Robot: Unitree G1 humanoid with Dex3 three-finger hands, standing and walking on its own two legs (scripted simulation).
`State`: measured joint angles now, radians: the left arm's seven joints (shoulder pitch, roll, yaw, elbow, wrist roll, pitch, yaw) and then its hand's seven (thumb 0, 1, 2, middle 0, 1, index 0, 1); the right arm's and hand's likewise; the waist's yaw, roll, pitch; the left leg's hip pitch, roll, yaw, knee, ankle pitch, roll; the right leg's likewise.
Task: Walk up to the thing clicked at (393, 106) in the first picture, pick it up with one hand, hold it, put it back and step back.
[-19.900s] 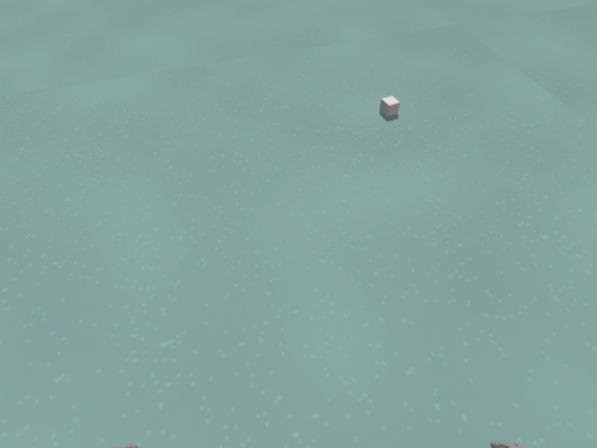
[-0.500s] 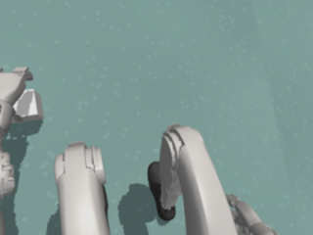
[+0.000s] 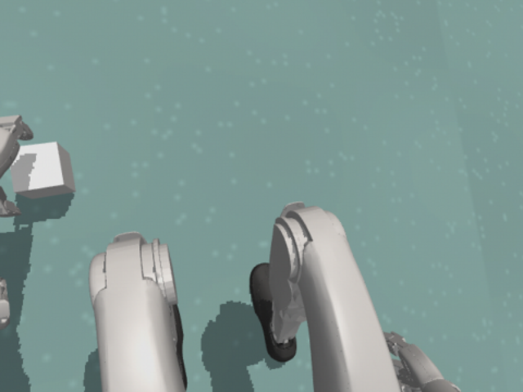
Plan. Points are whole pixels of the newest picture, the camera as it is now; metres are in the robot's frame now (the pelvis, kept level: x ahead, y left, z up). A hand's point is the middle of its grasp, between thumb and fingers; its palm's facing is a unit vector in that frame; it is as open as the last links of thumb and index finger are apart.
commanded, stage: close in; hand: left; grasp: from above
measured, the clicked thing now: (44, 171) +0.46 +0.31 -0.29
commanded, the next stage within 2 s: rest palm in 0.02 s
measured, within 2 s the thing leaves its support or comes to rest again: neither
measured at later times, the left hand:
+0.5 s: hand (33, 174) +0.45 +0.31 -0.24, palm faces -0.48 -0.12 -0.87, open 13.5 cm
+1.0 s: hand (42, 176) +0.45 +0.30 -0.26, palm faces -0.47 -0.12 -0.87, open 13.3 cm
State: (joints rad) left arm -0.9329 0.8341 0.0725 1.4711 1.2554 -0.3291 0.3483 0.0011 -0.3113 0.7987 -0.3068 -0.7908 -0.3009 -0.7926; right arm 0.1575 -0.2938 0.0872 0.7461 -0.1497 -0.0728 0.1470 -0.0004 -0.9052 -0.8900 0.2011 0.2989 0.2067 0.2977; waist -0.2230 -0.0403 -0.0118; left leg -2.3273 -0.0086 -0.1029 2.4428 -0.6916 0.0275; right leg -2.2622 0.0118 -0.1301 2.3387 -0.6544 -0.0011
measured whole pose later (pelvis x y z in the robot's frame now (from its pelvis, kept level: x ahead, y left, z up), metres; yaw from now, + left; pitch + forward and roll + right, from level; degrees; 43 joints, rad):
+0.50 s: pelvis +0.01 +0.01 -0.02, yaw -3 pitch +31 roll -11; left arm -0.99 0.92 0.19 1.70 1.36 -0.27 0.56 0.00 -0.40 0.92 -0.22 -0.84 -0.19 -0.86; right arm 0.14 -0.29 0.16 0.71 -0.22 -0.14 0.20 0.00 -0.90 -0.89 0.20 0.30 0.21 0.30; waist -0.33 -0.08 0.05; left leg -2.37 0.00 -0.13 2.53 -0.72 0.04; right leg -2.29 0.03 -0.16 2.39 -0.66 0.02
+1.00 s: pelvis +0.01 +0.01 -0.02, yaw -5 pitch +29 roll -13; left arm -0.98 0.97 0.18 1.73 1.37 -0.31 0.62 0.00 -0.39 0.98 -0.22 -0.88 -0.18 -0.91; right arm 0.11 -0.31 0.21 0.69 -0.26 -0.19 0.24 0.00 -0.90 -0.90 0.20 0.30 0.21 0.30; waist -0.35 -0.11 0.09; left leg -2.35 0.01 -0.17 2.57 -0.74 0.04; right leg -2.26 0.04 -0.19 2.40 -0.67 0.02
